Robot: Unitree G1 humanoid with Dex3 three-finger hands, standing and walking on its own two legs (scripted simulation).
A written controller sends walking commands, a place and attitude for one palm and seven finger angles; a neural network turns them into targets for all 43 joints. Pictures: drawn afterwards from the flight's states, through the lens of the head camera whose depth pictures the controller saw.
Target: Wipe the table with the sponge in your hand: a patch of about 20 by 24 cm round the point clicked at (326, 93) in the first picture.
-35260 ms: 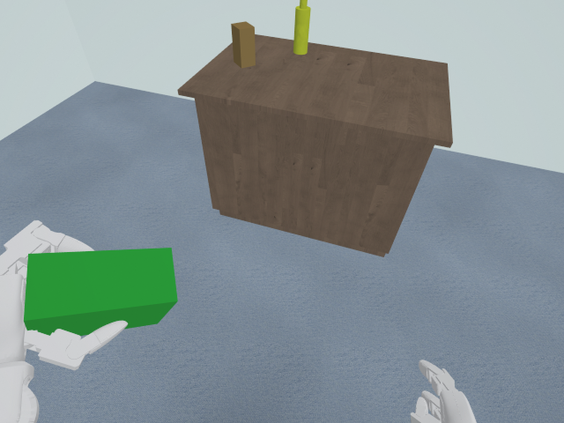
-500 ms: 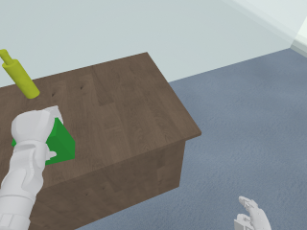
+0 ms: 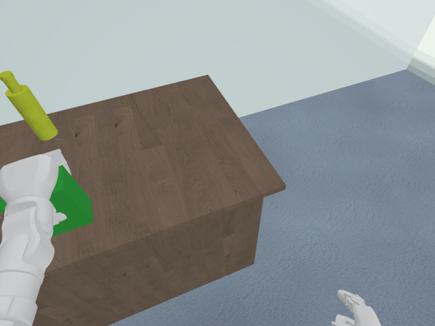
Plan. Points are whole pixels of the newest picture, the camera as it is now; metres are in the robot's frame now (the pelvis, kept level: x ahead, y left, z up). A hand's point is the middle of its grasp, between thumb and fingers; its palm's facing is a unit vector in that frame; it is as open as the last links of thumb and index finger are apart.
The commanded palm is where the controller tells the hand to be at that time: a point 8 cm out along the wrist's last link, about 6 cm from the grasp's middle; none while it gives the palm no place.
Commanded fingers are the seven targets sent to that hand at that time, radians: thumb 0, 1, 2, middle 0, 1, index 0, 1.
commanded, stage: move the sponge above the wiping area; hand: left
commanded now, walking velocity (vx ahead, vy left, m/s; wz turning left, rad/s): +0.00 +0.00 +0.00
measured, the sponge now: (57, 209) +0.31 +0.37 +0.03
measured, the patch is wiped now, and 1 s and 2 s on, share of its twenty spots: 0.00 0.00 0.00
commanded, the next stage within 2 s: lower the sponge onto the table in 0.96 s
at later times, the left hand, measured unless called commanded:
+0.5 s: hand (40, 197) +0.30 +0.38 +0.07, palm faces -0.05 +0.01 -1.00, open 10.2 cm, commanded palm +0.29 +0.35 +0.13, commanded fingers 0.00 0.10 1.30 -1.20 -1.60 -1.20 -1.60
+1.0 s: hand (57, 212) +0.29 +0.35 +0.05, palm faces -0.14 -0.06 -0.99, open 10.2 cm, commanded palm +0.28 +0.34 +0.13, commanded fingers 0.00 0.10 1.30 -1.20 -1.60 -1.20 -1.60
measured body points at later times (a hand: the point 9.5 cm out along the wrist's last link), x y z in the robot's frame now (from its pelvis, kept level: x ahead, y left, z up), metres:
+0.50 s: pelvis +0.00 +0.00 +0.00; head +0.01 -0.03 +0.45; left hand +0.30 +0.37 +0.13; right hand +0.16 -0.25 -0.12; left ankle +0.04 +0.11 -0.73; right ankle -0.04 -0.12 -0.73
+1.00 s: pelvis +0.01 +0.00 +0.00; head +0.02 -0.03 +0.45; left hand +0.29 +0.35 +0.10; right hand +0.19 -0.24 -0.11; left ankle +0.04 +0.11 -0.73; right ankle -0.04 -0.12 -0.73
